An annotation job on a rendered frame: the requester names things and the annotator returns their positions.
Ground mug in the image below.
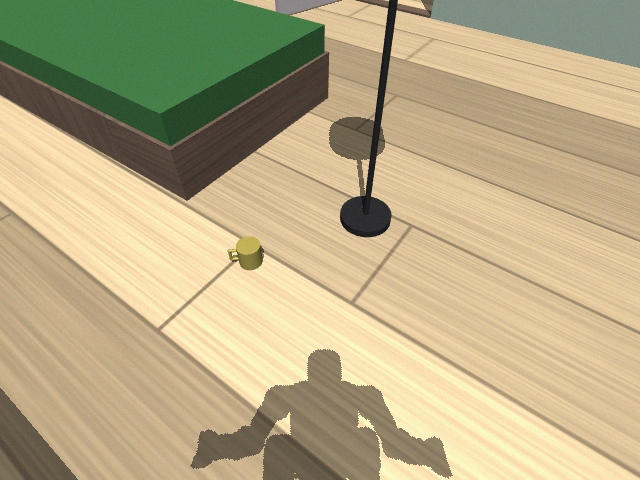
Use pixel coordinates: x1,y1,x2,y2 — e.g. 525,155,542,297
228,236,263,270

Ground floor lamp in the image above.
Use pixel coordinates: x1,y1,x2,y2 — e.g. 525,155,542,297
340,0,398,237

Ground bed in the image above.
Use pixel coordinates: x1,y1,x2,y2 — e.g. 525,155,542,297
0,0,329,201

